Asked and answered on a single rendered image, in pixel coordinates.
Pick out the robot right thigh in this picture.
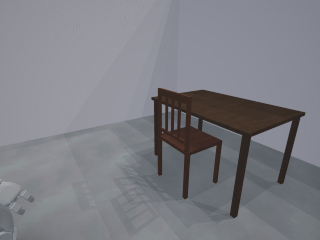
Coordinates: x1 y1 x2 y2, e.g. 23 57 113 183
0 204 14 235

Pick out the chair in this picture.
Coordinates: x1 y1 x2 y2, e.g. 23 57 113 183
157 88 222 199

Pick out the table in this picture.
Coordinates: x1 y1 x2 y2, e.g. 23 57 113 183
151 89 305 218

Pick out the right robot hand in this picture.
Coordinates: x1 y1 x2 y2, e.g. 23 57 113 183
0 181 35 215

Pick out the right robot shin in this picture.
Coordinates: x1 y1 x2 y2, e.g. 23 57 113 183
0 227 17 240

